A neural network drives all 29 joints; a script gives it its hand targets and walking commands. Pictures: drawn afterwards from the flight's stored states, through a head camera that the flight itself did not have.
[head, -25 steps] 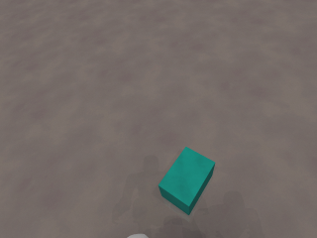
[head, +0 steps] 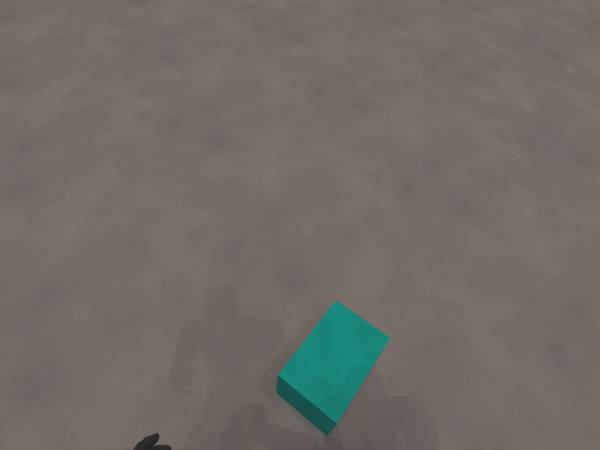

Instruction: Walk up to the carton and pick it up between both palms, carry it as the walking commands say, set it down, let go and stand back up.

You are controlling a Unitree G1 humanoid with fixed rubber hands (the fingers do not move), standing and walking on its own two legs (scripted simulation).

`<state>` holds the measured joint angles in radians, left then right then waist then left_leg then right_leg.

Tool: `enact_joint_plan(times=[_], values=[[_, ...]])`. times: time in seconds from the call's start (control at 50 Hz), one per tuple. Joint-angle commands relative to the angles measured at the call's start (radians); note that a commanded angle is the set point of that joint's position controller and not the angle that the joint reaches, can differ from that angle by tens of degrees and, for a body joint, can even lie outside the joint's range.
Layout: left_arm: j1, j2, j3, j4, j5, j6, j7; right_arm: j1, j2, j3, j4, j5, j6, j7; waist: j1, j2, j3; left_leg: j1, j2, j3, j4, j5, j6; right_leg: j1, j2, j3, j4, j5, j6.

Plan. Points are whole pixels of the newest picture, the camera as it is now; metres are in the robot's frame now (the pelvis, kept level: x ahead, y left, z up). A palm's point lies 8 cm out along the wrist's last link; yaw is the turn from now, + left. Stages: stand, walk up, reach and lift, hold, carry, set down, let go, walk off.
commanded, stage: walk up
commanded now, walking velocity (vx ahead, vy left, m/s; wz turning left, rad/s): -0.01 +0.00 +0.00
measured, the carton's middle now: (331, 366) +0.44 -0.12 -0.68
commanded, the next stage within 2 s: none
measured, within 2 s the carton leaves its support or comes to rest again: neither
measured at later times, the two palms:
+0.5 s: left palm out of the picture +0.08 +0.22 -0.14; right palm out of the picture +0.05 -0.30 -0.12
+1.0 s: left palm out of the picture +0.06 +0.23 -0.14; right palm out of the picture +0.03 -0.28 -0.12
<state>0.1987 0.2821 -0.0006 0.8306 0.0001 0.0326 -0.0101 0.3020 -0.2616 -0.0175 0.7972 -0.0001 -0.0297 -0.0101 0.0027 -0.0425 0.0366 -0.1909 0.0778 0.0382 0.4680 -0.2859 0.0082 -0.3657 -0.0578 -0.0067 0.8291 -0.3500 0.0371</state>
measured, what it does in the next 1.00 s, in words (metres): steps on the spot: right foot, then left foot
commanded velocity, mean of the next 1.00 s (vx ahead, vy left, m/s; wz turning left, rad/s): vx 0.00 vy -0.04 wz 0.00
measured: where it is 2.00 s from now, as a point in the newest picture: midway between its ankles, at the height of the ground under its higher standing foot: outside the picture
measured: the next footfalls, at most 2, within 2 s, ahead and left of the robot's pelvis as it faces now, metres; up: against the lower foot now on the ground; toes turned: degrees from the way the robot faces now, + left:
right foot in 0.10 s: +0.07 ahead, -0.16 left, +0.00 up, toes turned -2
left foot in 0.86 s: -0.01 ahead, +0.07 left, +0.00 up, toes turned +2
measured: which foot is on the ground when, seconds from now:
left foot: down 0.00-0.60, up 0.62-0.84, down 0.86-1.00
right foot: up 0.00-0.08, down 0.10-1.00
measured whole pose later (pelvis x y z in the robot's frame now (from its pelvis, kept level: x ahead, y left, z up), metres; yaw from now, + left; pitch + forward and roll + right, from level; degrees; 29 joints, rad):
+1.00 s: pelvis -0.02 -0.02 -0.01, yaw -1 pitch +0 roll -1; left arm 0.23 0.26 0.00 0.85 0.00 0.04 0.00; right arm 0.30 -0.23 -0.02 0.80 0.00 0.03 -0.01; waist 0.00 -0.02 0.03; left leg -0.19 0.01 0.06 0.50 -0.32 0.04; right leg -0.30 0.00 -0.03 0.50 -0.23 -0.01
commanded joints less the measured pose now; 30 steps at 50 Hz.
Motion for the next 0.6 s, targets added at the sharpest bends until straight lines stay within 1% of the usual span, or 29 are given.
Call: enact_joint_plan(times=[0.0,0.02,0.04,0.06,0.08,0.1,0.12,0.14,0.16,0.18,0.2,0.22,0.24,0.26,0.28,0.3,0.32,0.34,0.36,0.38,0.4,0.44,0.46,0.48,0.5,0.52,0.54,0.56,0.58], values=[[0.042,0.012,0.009,-0.016,-0.004,-0.016,0.012,0.04,-0.13,-0.038,0.021,-0.008,0.029,-0.013,-0.036,0.283,-0.12,0.268,0.114,-0.022,0.045,1.005,0.088,0.055,0.09,-0.103,-0.365,0.07,0.019],[0.073,0.009,0.014,0.0,-0.001,-0.018,0.015,0.017,-0.14,-0.037,0.012,-0.011,0.032,-0.011,-0.016,0.254,-0.129,0.217,0.102,-0.018,0.078,0.915,0.081,0.142,0.084,-0.114,-0.468,0.172,0.008],[0.1,0.038,0.023,0.019,0.006,-0.026,0.019,0.016,-0.123,-0.034,-0.001,-0.009,0.032,-0.014,0.001,0.16,-0.181,0.176,0.084,-0.022,0.124,0.665,0.059,0.235,0.03,-0.08,-0.539,0.345,-0.01],[0.107,0.096,0.048,0.032,0.013,-0.036,0.02,0.048,-0.077,-0.019,-0.003,-0.014,0.029,-0.013,-0.006,0.01,-0.215,0.034,0.04,-0.017,0.145,0.356,0.022,0.346,-0.085,0.009,-0.449,0.654,-0.043],[0.099,0.138,0.06,0.022,0.013,-0.042,0.02,0.059,-0.043,-0.008,-0.024,-0.008,0.033,-0.014,-0.02,-0.134,-0.219,-0.062,-0.025,-0.007,0.164,0.027,-0.007,0.377,-0.196,0.144,-0.403,0.918,-0.096],[0.079,0.135,0.052,0.03,0.014,-0.038,0.018,0.038,-0.037,-0.012,-0.028,-0.003,0.045,-0.011,-0.023,-0.137,-0.18,-0.069,-0.048,-0.019,0.162,-0.191,-0.01,0.305,-0.226,0.158,-0.409,0.913,-0.13],[0.065,0.135,0.049,0.023,0.022,-0.037,0.02,0.039,-0.042,-0.02,-0.02,-0.005,0.061,-0.007,-0.021,-0.164,-0.114,-0.075,-0.049,-0.048,0.183,-0.25,-0.013,0.235,-0.233,0.197,-0.444,0.794,-0.15],[0.0,0.13,0.054,0.006,0.024,-0.032,0.021,0.038,-0.052,-0.02,-0.026,-0.011,0.059,-0.006,-0.044,-0.192,-0.097,-0.078,-0.054,-0.011,0.142,-0.187,-0.009,0.213,-0.187,0.129,-0.428,0.678,-0.156],[-0.026,0.125,0.051,0.005,0.027,-0.026,0.022,0.046,-0.064,-0.018,-0.014,-0.015,0.057,-0.001,-0.04,-0.253,-0.075,-0.065,-0.054,0.016,0.115,-0.131,-0.019,0.187,-0.151,0.104,-0.438,0.591,-0.142],[-0.029,0.115,0.05,-0.003,0.026,-0.026,0.02,0.043,-0.069,-0.019,-0.001,-0.018,0.056,0.004,-0.034,-0.241,-0.099,-0.033,-0.06,0.033,0.088,-0.066,-0.018,0.181,-0.125,0.079,-0.445,0.525,-0.125],[-0.027,0.105,0.052,-0.008,0.017,-0.024,0.024,0.058,-0.068,-0.021,0.006,-0.016,0.049,0.001,-0.036,-0.217,-0.105,-0.008,-0.051,0.027,0.029,-0.004,-0.017,0.181,-0.106,0.088,-0.426,0.493,-0.112],[-0.016,0.098,0.047,0.004,0.018,-0.022,0.023,0.055,-0.071,-0.025,0.005,-0.017,0.044,0.0,-0.029,-0.188,-0.11,0.034,-0.025,0.013,-0.003,0.095,-0.01,0.142,-0.086,0.071,-0.416,0.441,-0.091],[-0.01,0.094,0.048,-0.007,0.014,-0.02,0.023,0.045,-0.09,-0.028,0.006,-0.017,0.04,-0.004,-0.017,-0.178,-0.094,0.033,0.007,-0.01,-0.026,0.163,0.0,0.127,-0.062,0.052,-0.394,0.39,-0.073],[0.004,0.073,0.047,-0.006,0.011,-0.011,0.027,0.047,-0.1,-0.031,-0.004,-0.025,0.031,-0.007,-0.018,-0.063,-0.075,0.022,0.054,-0.061,-0.074,0.212,0.011,0.109,-0.018,0.011,-0.361,0.313,-0.06],[-0.001,0.05,0.038,-0.005,0.013,-0.011,0.023,0.032,-0.113,-0.035,-0.001,-0.029,0.031,-0.008,-0.004,0.0,-0.047,-0.01,0.078,-0.093,-0.11,0.197,0.017,0.104,-0.004,-0.008,-0.344,0.226,-0.054],[-0.009,0.057,0.042,-0.004,0.015,0.001,0.019,0.027,-0.129,-0.035,0.001,-0.032,0.032,-0.006,0.005,0.04,-0.02,-0.044,0.104,-0.112,-0.141,0.149,0.023,0.093,0.013,-0.025,-0.326,0.139,-0.054],[-0.004,0.057,0.05,-0.001,0.013,0.011,0.015,0.018,-0.166,-0.05,-0.007,-0.039,0.034,-0.009,0.001,0.094,0.018,-0.035,0.182,-0.182,-0.172,0.138,0.049,0.034,0.047,-0.056,-0.273,0.094,-0.036],[0.001,0.057,0.054,-0.003,0.014,0.015,0.007,0.006,-0.181,-0.058,-0.021,-0.042,0.035,-0.013,-0.01,0.174,0.019,-0.048,0.234,-0.223,-0.181,0.169,0.082,0.014,0.048,-0.057,-0.237,0.053,-0.03],[0.029,0.043,0.048,-0.005,0.014,0.015,0.003,-0.016,-0.17,-0.057,-0.033,-0.037,0.031,-0.009,-0.003,0.22,0.025,-0.089,0.222,-0.206,-0.176,0.185,0.089,0.071,0.035,-0.039,-0.23,0.026,-0.027],[0.032,0.04,0.042,0.007,0.013,0.013,0.002,-0.043,-0.153,-0.049,-0.031,-0.033,0.033,-0.008,0.01,0.249,0.039,-0.127,0.184,-0.159,-0.184,0.15,0.073,0.102,0.04,-0.048,-0.246,0.044,-0.025],[0.024,0.056,0.051,0.003,0.015,0.015,-0.002,-0.045,-0.176,-0.059,-0.038,-0.037,0.035,-0.011,0.001,0.219,0.028,-0.11,0.21,-0.19,-0.169,0.147,0.075,0.089,0.047,-0.046,-0.245,0.044,-0.024],[0.022,0.06,0.058,-0.005,0.013,0.023,-0.011,-0.018,-0.194,-0.072,-0.033,-0.042,0.039,-0.021,-0.014,0.241,0.028,-0.085,0.258,-0.237,-0.159,0.192,0.099,0.041,0.043,-0.026,-0.197,-0.002,-0.017],[0.035,0.044,0.054,0.001,0.011,0.019,-0.012,-0.043,-0.181,-0.065,-0.04,-0.036,0.039,-0.017,-0.004,0.247,0.029,-0.092,0.243,-0.198,-0.143,0.205,0.093,0.052,0.037,-0.021,-0.224,0.021,-0.022],[0.052,0.038,0.051,0.003,0.011,0.013,-0.008,-0.064,-0.182,-0.069,-0.048,-0.035,0.045,-0.016,0.014,0.197,0.02,-0.108,0.223,-0.165,-0.109,0.173,0.079,0.113,0.04,-0.03,-0.3,0.052,-0.025],[0.072,0.056,0.058,0.017,0.013,0.007,-0.004,-0.07,-0.188,-0.066,-0.05,-0.032,0.048,-0.017,0.015,0.172,-0.006,-0.108,0.186,-0.144,-0.067,0.18,0.053,0.144,0.041,-0.04,-0.359,0.136,-0.033],[0.103,0.07,0.061,0.025,0.015,-0.006,-0.002,-0.052,-0.152,-0.058,-0.046,-0.028,0.046,-0.013,0.018,0.125,-0.04,-0.113,0.127,-0.083,-0.002,0.13,0.015,0.191,0.003,0.001,-0.388,0.269,-0.055],[0.103,0.127,0.078,0.021,0.017,-0.006,-0.007,-0.026,-0.133,-0.052,-0.054,-0.024,0.051,-0.019,0.013,-0.039,-0.047,-0.138,0.08,-0.037,0.08,0.09,-0.014,0.184,-0.056,0.1,-0.413,0.359,-0.084],[0.122,0.146,0.082,0.026,0.014,-0.003,-0.009,-0.014,-0.103,-0.049,-0.056,-0.019,0.059,-0.023,0.01,-0.133,-0.067,-0.135,0.01,0.029,0.185,-0.016,-0.036,0.176,-0.124,0.179,-0.477,0.395,-0.117],[0.103,0.156,0.075,0.017,0.014,-0.002,-0.001,-0.024,-0.091,-0.044,-0.053,-0.007,0.066,-0.02,0.011,-0.166,-0.022,-0.144,-0.073,0.068,0.272,-0.218,-0.041,0.117,-0.188,0.257,-0.541,0.371,-0.174]])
